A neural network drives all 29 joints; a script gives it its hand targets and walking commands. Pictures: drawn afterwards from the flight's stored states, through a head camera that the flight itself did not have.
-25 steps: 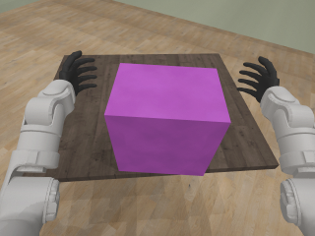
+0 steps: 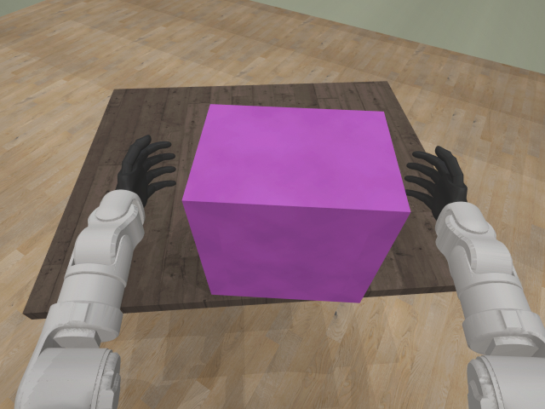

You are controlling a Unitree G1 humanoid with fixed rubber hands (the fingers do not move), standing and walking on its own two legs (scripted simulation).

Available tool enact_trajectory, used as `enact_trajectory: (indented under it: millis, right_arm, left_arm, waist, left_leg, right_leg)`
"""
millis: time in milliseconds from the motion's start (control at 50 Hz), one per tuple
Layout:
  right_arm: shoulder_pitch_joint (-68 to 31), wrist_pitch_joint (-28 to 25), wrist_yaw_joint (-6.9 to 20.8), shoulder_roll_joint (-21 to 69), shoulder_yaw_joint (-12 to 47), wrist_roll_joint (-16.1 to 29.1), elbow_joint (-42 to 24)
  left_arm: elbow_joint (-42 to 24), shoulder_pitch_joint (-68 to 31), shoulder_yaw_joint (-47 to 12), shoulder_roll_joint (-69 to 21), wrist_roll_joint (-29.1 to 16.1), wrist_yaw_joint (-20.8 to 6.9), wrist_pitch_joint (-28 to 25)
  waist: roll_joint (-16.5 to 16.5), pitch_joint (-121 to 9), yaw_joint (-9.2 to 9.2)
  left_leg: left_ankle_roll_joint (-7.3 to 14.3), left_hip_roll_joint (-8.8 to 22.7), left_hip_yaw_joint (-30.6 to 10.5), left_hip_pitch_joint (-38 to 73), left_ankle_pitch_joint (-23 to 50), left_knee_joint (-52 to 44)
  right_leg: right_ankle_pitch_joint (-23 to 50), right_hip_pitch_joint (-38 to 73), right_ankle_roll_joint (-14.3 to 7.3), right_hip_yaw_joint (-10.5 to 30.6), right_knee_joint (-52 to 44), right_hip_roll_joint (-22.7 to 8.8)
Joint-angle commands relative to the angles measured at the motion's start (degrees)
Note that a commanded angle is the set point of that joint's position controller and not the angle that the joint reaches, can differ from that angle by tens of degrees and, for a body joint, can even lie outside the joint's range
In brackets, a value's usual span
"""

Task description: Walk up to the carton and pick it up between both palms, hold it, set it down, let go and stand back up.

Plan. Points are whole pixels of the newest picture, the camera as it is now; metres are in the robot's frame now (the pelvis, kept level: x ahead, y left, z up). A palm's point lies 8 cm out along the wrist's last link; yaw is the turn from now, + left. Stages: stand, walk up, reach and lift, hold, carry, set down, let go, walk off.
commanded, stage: reach and lift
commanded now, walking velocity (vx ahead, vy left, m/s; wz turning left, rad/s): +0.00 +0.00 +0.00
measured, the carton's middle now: (290, 210) +0.41 -0.01 +0.05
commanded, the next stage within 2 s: none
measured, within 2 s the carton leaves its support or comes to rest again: leaves its support in 1.64 s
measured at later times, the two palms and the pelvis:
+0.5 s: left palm (160, 197) +0.40 +0.19 +0.09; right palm (425, 206) +0.39 -0.21 +0.09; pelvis -0.01 +0.00 -0.01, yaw +0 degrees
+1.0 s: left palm (177, 199) +0.41 +0.17 +0.08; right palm (404, 211) +0.39 -0.19 +0.07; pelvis -0.02 +0.00 -0.01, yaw +0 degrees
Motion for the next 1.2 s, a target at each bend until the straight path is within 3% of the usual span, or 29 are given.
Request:
enact_trajectory:
  millis: [0,160,360,520,680,840,1020,1180]
  right_arm:
    - [-24.7,-5.5,0.2,-11.5,-3.3,-1.0,-10.0]
    - [-26.0,-9.8,0.7,-9.6,-3.1,-3.1,-7.7]
    - [-31.9,-14.2,1.0,-6.6,-1.1,-3.9,1.8]
    - [-35.8,-17.6,-0.2,-3.9,-0.1,-4.9,9.6]
    - [-38.9,-20.4,-1.5,-1.5,0.0,-6.0,15.4]
    - [-40.8,-22.5,-3.1,2.1,0.1,-8.4,16.9]
    - [-40.3,-22.2,-3.6,6.6,0.5,-10.0,16.0]
    - [-40.8,-21.7,-3.8,10.7,-1.3,-13.1,12.3]
  left_arm:
    - [-9.3,-23.2,2.2,9.1,0.7,0.0,-5.6]
    - [-4.8,-24.3,1.0,7.2,1.5,0.8,-11.3]
    - [7.6,-30.7,-0.8,5.1,1.5,2.0,-19.8]
    - [19.4,-36.1,-1.9,2.4,2.6,2.5,-26.1]
    - [26.5,-41.0,-2.4,-1.1,4.2,4.8,-30.7]
    - [30.2,-43.0,-1.6,-5.1,6.7,6.3,-33.6]
    - [33.3,-42.6,-1.6,-7.0,7.2,5.6,-35.3]
    - [32.1,-43.4,-0.6,-8.9,9.1,4.7,-35.7]
  waist:
    - [2.4,-30.4,-0.51]
    - [0.8,-30.5,-0.29]
    - [0.7,-33.1,-0.39]
    - [0.5,-34.6,-0.83]
    - [1.7,-37.7,-0.91]
    - [1.2,-38.7,-0.53]
    - [0.0,-36.2,-1.0]
    - [0.5,-37.5,-1.52]
  left_leg:
    - [0.1,-1.6,-3.0,11.0,21.1,1.0]
    - [0.5,-1.5,-3.4,9.5,17.5,0.8]
    - [1.0,-1.8,-3.2,5.0,15.1,1.8]
    - [0.5,-1.7,-3.5,2.4,14.7,3.0]
    - [-0.7,-1.2,-3.6,4.2,14.8,4.6]
    - [-1.3,-1.2,-3.8,5.9,16.5,5.6]
    - [-0.7,-1.2,-3.9,3.9,11.5,4.0]
    - [-0.5,-1.6,-3.7,3.3,12.3,3.3]
  right_leg:
    - [19.9,16.1,-1.5,3.9,2.6,0.8]
    - [17.5,14.9,-0.6,3.3,3.5,0.8]
    - [17.7,13.6,1.0,3.4,6.0,0.2]
    - [17.3,11.1,1.4,3.1,7.2,-0.1]
    - [14.6,5.7,1.4,2.8,7.1,0.0]
    - [14.4,3.4,1.7,2.3,7.0,0.1]
    - [10.3,3.2,2.2,2.0,6.6,-0.4]
    - [11.8,4.9,2.3,1.6,6.6,-0.5]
